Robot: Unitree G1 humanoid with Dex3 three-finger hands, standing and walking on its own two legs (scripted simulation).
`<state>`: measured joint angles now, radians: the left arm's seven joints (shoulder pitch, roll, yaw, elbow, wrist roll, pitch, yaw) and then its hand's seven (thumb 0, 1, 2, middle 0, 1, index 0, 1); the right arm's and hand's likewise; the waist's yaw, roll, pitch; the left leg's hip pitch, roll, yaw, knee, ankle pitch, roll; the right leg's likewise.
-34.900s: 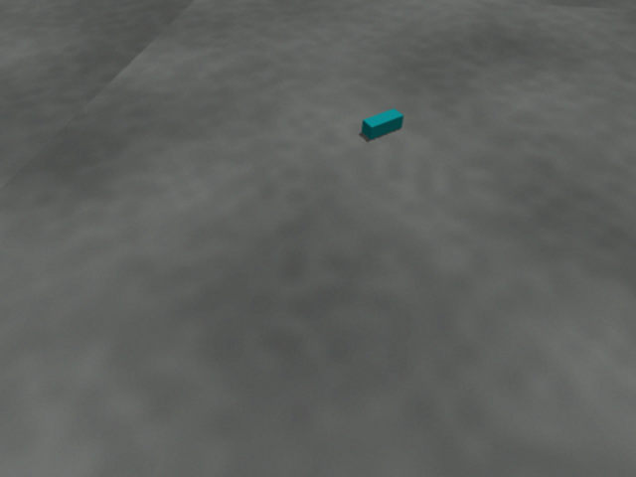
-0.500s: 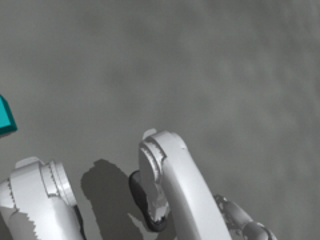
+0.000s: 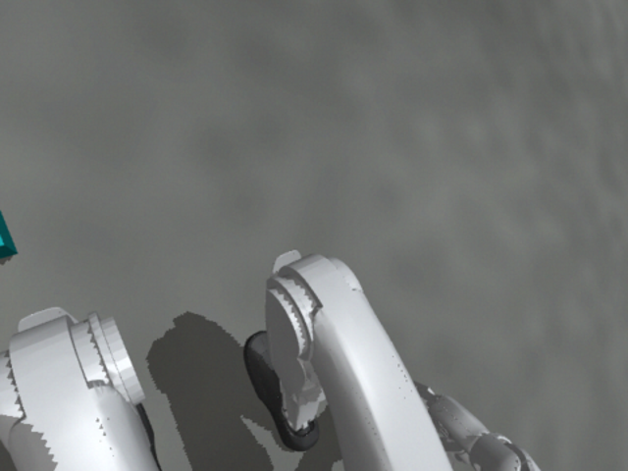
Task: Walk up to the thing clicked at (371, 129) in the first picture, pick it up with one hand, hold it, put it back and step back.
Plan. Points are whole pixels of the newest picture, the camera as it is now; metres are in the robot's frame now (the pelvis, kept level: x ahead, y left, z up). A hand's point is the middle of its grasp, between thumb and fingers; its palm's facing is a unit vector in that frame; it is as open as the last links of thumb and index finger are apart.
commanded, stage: open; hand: left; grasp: from above
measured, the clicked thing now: out of the picture +0.41 +0.37 -0.26
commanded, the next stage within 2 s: withdraw in 0.54 s
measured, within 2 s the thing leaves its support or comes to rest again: neither
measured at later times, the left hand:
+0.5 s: hand out of the picture +0.41 +0.36 -0.23, palm faces -0.43 -0.18 -0.88, open 14.0 cm
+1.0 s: hand out of the picture +0.42 +0.38 -0.17, palm faces -0.27 -0.11 -0.95, open 14.2 cm
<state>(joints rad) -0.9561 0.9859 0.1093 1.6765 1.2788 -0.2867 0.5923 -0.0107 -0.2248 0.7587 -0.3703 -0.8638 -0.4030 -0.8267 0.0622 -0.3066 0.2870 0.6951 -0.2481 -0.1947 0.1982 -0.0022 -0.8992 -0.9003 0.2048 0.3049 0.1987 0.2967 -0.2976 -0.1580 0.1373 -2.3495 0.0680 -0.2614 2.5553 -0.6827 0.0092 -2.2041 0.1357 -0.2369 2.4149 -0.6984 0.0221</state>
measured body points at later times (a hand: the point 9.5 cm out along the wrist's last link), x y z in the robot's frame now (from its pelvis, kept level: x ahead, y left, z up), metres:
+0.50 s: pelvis +0.00 +0.00 +0.00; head +0.25 +0.15 +0.35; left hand +0.43 +0.37 -0.18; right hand +0.10 -0.24 -0.07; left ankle +0.07 +0.13 -0.26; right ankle +0.10 -0.10 -0.26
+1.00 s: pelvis +0.01 +0.00 +0.01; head +0.23 +0.13 +0.38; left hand +0.43 +0.38 -0.11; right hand +0.11 -0.24 -0.08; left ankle +0.07 +0.13 -0.26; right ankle +0.10 -0.10 -0.26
